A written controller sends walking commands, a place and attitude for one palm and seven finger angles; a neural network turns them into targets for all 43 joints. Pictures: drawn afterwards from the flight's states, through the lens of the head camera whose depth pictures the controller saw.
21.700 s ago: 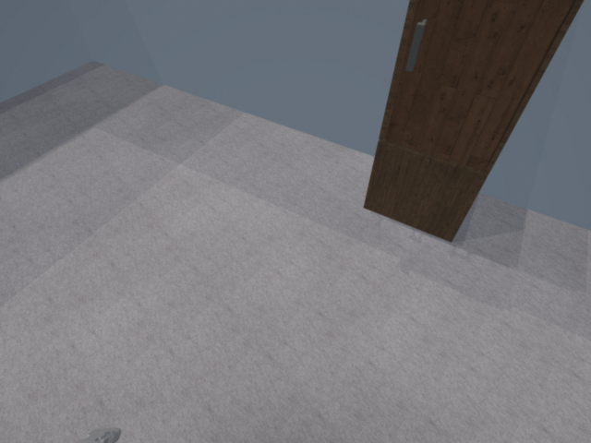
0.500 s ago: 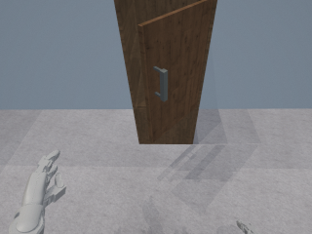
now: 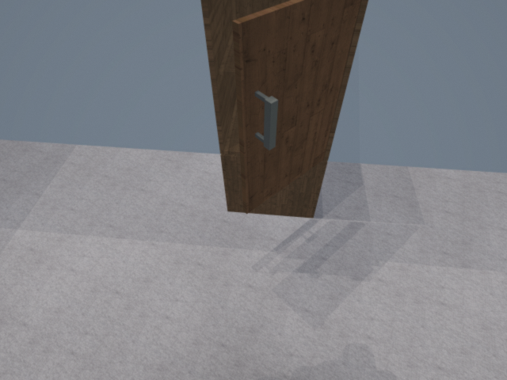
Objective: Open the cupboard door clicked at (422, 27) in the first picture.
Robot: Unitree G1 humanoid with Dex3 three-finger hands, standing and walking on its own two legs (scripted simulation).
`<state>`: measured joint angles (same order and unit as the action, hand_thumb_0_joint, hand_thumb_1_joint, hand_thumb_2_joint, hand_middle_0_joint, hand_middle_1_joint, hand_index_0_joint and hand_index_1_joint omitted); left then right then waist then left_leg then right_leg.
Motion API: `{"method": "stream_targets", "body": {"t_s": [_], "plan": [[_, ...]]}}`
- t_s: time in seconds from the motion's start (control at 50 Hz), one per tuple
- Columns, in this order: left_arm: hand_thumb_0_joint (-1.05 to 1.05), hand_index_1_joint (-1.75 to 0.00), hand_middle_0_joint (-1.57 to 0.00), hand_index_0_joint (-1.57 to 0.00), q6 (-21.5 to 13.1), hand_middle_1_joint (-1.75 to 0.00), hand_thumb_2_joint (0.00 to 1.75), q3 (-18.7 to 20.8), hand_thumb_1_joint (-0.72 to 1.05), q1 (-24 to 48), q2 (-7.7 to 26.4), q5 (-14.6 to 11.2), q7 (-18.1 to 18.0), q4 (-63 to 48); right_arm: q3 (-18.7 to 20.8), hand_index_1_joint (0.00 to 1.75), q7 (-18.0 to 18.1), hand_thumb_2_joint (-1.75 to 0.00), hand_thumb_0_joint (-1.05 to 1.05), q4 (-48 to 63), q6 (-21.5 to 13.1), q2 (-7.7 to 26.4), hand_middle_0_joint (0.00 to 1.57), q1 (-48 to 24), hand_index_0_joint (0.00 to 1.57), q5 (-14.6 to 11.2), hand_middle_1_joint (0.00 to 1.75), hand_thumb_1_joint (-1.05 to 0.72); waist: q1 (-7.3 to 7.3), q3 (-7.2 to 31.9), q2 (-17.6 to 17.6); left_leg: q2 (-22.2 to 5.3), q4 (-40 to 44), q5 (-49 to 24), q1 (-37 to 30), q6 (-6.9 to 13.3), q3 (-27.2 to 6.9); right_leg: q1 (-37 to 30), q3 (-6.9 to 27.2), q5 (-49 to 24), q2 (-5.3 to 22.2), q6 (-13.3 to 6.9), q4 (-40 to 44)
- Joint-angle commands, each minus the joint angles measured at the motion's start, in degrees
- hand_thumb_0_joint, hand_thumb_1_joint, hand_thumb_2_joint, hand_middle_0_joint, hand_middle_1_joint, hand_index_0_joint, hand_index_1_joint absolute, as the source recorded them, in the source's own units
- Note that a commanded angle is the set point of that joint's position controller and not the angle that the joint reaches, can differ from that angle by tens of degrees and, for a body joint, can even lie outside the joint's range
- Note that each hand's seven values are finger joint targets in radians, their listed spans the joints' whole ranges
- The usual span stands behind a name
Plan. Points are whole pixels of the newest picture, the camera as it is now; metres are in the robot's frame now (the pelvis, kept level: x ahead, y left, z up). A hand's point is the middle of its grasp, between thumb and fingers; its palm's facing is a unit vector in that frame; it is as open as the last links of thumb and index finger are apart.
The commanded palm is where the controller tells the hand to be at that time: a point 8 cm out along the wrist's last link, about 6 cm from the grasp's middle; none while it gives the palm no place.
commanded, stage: let the arm hang, fingers relaxed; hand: left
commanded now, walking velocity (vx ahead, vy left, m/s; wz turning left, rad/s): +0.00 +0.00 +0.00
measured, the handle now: (264, 120) +0.66 +0.02 +0.02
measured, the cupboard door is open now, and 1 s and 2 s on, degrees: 47 47 47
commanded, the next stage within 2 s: look to check the result in 0.48 s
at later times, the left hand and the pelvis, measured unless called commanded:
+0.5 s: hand out of the picture +0.07 +0.22 -0.16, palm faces +0.00 -0.96 -0.28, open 7.3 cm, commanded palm none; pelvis +0.00 +0.00 +0.00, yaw +0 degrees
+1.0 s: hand out of the picture +0.10 +0.24 -0.15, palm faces -0.02 -0.94 -0.33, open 7.4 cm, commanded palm none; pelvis +0.02 +0.00 +0.01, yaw +0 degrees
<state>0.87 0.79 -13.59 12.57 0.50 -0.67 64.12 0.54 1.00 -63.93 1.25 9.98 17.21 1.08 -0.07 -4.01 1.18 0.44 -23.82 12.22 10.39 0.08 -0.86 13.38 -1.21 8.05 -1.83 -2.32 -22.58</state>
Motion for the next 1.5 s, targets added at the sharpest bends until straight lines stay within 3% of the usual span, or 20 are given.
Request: {"method": "stream_targets", "body": {"t_s": [0.0,0.16,0.36,0.54,0.64,0.78,1.14,1.16,1.2,1.22,1.28,1.32,1.36,1.38,1.4,1.42,1.44,1.46,1.48], "plan": [[0.0,-0.3,-0.2,-0.2,-1.41,-0.3,0.9,1.88,0.9,1.26,8.51,0.05,-0.72,-1.91,1.51,0.3,0.62,-0.9,0.0,1.21,-1.17,8.04,0.2,2.14,0.2,0.17,0.3,-0.9,0.61,0.26,-1.62,-4.59,6.18,5.16,3.32,2.47,-3.91,-1.51,8.34,11.94,6.98,-1.1,7.21],[0.0,-0.3,-0.2,-0.2,-1.62,-0.3,0.9,2.37,0.9,2.36,9.18,0.21,-0.7,-1.69,1.69,0.3,0.51,-0.9,0.0,0.87,-1.48,9.18,0.2,1.18,0.2,0.35,0.3,-0.9,0.51,-0.5,-2.39,-4.59,6.64,5.03,3.8,2.56,-4.38,-1.01,8.69,12.38,7.2,-1.1,7.11],[0.0,-0.3,-0.2,-0.2,-2.16,-0.3,0.9,2.5,0.9,4.99,11.01,0.15,-0.55,-1.92,1.67,0.3,0.34,-0.9,0.0,1.19,-2.06,11.67,0.2,-2.17,0.2,0.31,0.3,-0.9,0.29,1.11,0.08,-5.38,7.24,0.38,1.98,2.21,-4.91,-3.34,8.7,6.83,7.64,-1.28,6.37],[0.0,-0.3,-0.2,-0.2,-2.55,-0.3,0.9,2.44,0.9,7.33,13.01,0.1,-0.47,-1.95,1.66,0.3,0.2,-0.9,0.0,1.3,-2.24,14.07,0.2,-4.67,0.2,0.19,0.3,-0.9,0.48,2.89,-0.1,-6.05,7.64,-3.51,-0.27,1.89,-5.08,-5.36,8.36,1.73,8.02,-1.19,6.19],[0.0,-0.3,-0.2,-0.2,-2.55,-0.3,0.9,2.27,0.9,8.14,13.85,0.07,-0.39,-1.85,1.7,0.3,0.09,-0.9,0.0,1.39,-2.13,15.37,0.2,-6.13,0.2,0.17,0.3,-0.9,0.47,2.74,-0.89,-6.08,8.07,-3.02,-1.08,1.82,-5.12,-5.16,8.63,2.51,8.01,-1.01,6.91],[0.0,-0.3,-0.2,-0.2,-2.92,-0.3,0.9,2.29,0.9,8.97,15.22,0.12,-0.46,-1.82,1.79,0.3,0.04,-0.9,0.0,1.56,-2.19,16.67,0.2,-7.66,0.2,-0.03,0.3,-0.9,0.52,4.59,-1.89,-6.35,7.86,-6.46,-3.15,1.71,-4.87,-6.49,8.22,-3.53,8.32,-0.93,6.42],[0.0,-0.3,-0.2,-0.2,-2.89,-0.3,0.9,2.13,0.9,10.7,16.59,0.06,-0.37,-2.19,1.71,0.3,0.14,-0.9,0.0,1.82,-2.35,18.72,0.2,-10.18,0.2,0.07,0.3,-0.9,0.66,5.89,-0.13,-7.11,8.35,-9.65,-5.72,1.29,-4.29,-7.7,8.66,-9.07,8.32,-0.98,5.78],[0.0,-0.3,-0.2,-0.2,-2.57,-0.3,0.9,2.24,0.9,10.48,15.87,0.11,-0.36,-2.49,1.72,0.3,0.26,-0.9,0.0,2.01,-2.26,17.83,0.2,-9.45,0.2,0.12,0.3,-0.9,0.78,6.06,-0.64,-7.31,7.26,-10.48,-6.15,1.18,-3.55,-7.11,8.97,-11.13,8.24,-1.0,4.8],[0.0,-0.3,-0.2,-0.2,-1.38,-0.3,0.9,1.82,0.9,8.15,11.43,0.11,-0.6,-2.44,1.05,0.3,0.51,-0.9,0.0,1.85,-1.51,12.67,0.2,-6.41,0.2,0.12,0.3,-0.9,1.14,6.69,-0.96,-7.51,4.53,-10.99,-6.24,0.42,-1.14,-6.06,9.59,-14.97,8.23,-0.51,2.3],[0.0,-0.3,-0.2,-0.2,-0.82,-0.3,0.9,1.91,0.9,7.26,10.74,0.09,-0.61,-2.71,1.1,0.3,0.71,-0.9,0.0,2.2,-1.07,12.1,0.2,-5.37,0.2,0.09,0.3,-0.9,1.11,6.27,-0.79,-7.69,3.69,-9.57,-5.8,0.27,-0.41,-4.94,10.12,-14.73,7.92,-0.47,1.31],[0.0,-0.3,-0.2,-0.2,0.22,-0.3,0.9,2.72,0.9,6.49,11.12,0.36,-0.33,-5.1,2.25,0.3,1.18,-0.9,0.0,4.58,-0.4,13.33,0.2,-4.58,0.2,0.07,0.3,-0.9,1.24,5.18,-0.75,-8.86,2.04,-7.62,-5.91,1.02,0.43,-0.47,10.98,-14.23,6.27,-0.57,-2.28],[0.0,-0.3,-0.2,-0.2,0.88,-0.3,0.9,3.12,0.9,6.53,10.89,0.57,0.07,-7.38,3.09,0.3,1.48,-0.9,0.0,6.32,-0.08,14.14,0.2,-4.3,0.2,0.23,0.3,-0.9,1.37,3.8,0.65,-11.32,2.49,-6.41,-5.65,2.42,-1.0,3.49,10.26,-11.67,4.35,-0.31,-6.42],[0.0,-0.3,-0.2,-0.2,1.33,-0.3,0.9,3.46,0.9,6.45,9.82,0.63,0.56,-9.33,3.85,0.3,1.73,-0.9,0.0,7.96,-0.1,15.17,0.2,-4.44,0.2,0.5,0.3,-0.9,1.13,3.03,4.48,-15.8,4.41,-7.12,-5.08,5.16,-4.36,7.35,7.94,-4.28,1.73,0.4,-14.54],[0.0,-0.3,-0.2,-0.2,1.57,-0.3,0.9,3.59,0.9,6.3,9.05,0.5,0.7,-10.09,4.08,0.3,1.72,-0.9,0.0,8.54,-0.35,15.46,0.2,-5.16,0.2,0.6,0.3,-0.9,0.53,2.21,8.25,-19.44,5.97,-10.99,-4.86,7.79,-6.6,9.95,5.92,8.26,0.59,0.88,-21.34],[0.0,-0.3,-0.2,-0.2,1.96,-0.3,0.9,3.97,0.9,6.37,8.62,0.54,0.86,-11.1,4.17,0.3,1.82,-0.9,0.0,9.19,-0.57,15.01,0.2,-5.46,0.2,0.88,0.3,-0.9,0.46,1.46,9.82,-22.52,6.85,-15.34,-3.84,10.32,-7.72,11.76,4.36,18.54,0.66,1.45,-28.21],[0.0,-0.3,-0.2,-0.2,2.16,-0.3,0.9,4.23,0.9,6.61,8.12,0.54,1.01,-11.81,4.09,0.3,1.94,-0.9,0.0,9.81,-0.73,14.64,0.2,-5.86,0.2,1.06,0.3,-0.9,0.16,0.4,8.81,-23.25,5.68,-19.0,-2.7,11.14,-6.73,12.01,4.86,21.16,2.25,1.43,-30.11],[0.0,-0.3,-0.2,-0.2,1.91,-0.3,0.9,4.29,0.9,5.25,7.26,0.5,1.22,-12.17,4.17,0.3,1.96,-0.9,0.0,10.51,-0.95,14.33,0.2,-7.29,0.2,1.23,0.3,-0.9,-1.05,1.07,7.63,-22.37,2.56,-24.35,-2.73,10.08,-3.76,9.86,4.56,20.45,3.4,1.14,-26.53],[0.0,-0.3,-0.2,-0.2,1.64,-0.3,0.9,4.46,0.9,2.34,6.77,0.55,1.43,-11.96,4.32,0.3,1.95,-0.9,0.0,11.12,-0.94,14.42,0.2,-8.22,0.2,1.18,0.3,-0.9,-2.24,2.8,5.91,-20.71,-1.75,-25.61,-1.96,7.8,-0.32,4.67,3.1,16.34,3.57,1.0,-20.54],[0.0,-0.3,-0.2,-0.2,1.29,-0.3,0.9,4.86,0.9,-1.6,7.35,0.73,1.53,-11.18,4.54,0.3,1.88,-0.9,0.0,11.58,-0.77,14.71,0.2,-9.15,0.2,0.71,0.3,-0.9,-3.9,4.57,1.03,-17.2,-8.53,-21.59,0.54,4.81,2.61,-1.38,3.42,6.85,3.13,0.64,-12.15]]}}
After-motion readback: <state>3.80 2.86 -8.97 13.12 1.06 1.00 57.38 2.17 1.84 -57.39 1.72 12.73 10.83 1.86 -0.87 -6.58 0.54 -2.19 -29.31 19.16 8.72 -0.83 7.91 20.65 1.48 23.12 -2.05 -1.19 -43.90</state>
